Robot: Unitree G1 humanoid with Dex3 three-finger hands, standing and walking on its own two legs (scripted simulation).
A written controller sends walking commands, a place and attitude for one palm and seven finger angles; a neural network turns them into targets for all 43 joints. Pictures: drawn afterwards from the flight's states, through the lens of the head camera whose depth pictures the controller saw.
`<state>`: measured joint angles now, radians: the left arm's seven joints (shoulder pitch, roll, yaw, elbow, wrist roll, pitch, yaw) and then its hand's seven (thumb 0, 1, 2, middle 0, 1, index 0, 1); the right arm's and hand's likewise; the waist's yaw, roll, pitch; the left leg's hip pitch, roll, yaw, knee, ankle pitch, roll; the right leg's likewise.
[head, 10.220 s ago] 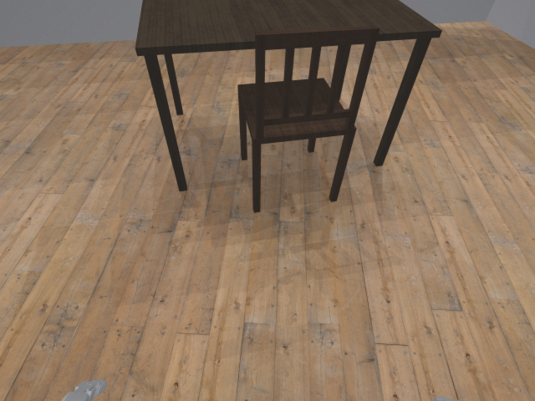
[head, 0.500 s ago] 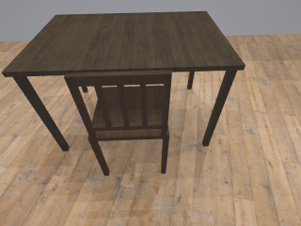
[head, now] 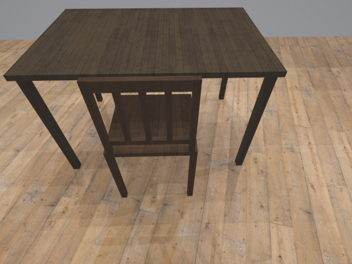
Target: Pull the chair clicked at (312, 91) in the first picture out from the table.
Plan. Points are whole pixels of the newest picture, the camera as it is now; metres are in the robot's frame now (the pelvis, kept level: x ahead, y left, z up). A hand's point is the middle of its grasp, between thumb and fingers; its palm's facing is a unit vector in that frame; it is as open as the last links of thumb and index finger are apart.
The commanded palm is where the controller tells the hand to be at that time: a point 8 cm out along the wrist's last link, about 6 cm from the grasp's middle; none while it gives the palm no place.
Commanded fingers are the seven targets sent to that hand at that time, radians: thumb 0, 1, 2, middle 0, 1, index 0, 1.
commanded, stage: look again from close up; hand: left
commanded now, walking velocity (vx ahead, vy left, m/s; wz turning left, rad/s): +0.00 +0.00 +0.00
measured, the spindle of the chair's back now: (145, 117) +0.64 +0.16 -0.10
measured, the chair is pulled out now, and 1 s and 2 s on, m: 0.00 0.00 0.00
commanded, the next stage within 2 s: shuffle to correct the standing spot in 1.08 s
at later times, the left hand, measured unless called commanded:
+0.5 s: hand out of the picture +0.04 +0.16 -0.17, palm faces +0.02 -0.98 -0.17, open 7.3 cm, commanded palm none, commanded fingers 0.00 0.90 0.90 -0.20 -0.30 -0.20 -0.30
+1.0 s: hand out of the picture +0.06 +0.15 -0.17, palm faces +0.03 -0.98 -0.18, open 7.3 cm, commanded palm none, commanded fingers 0.00 0.90 0.90 -0.20 -0.30 -0.20 -0.30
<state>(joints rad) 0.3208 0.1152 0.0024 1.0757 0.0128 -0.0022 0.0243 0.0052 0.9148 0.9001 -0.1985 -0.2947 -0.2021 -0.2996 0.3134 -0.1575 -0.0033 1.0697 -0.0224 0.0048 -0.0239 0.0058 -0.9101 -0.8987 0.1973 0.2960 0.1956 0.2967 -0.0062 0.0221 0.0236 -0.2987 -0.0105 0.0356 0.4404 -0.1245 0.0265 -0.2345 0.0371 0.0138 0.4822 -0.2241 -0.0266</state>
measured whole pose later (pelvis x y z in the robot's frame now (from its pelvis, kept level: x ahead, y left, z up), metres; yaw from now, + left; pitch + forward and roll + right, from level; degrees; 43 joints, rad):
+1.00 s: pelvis +0.08 -0.01 +0.01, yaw +0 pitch +0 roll +1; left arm 0.31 0.13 -0.02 1.12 0.01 -0.02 0.04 0.00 0.91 0.90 -0.20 -0.29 -0.20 -0.30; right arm 0.25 -0.16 0.02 1.14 -0.01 -0.02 -0.04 0.01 -0.92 -0.90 0.20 0.30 0.20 0.30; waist 0.01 -0.01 0.03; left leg -0.18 -0.01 0.04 0.39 -0.21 0.01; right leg -0.10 0.04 0.03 0.40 -0.30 -0.04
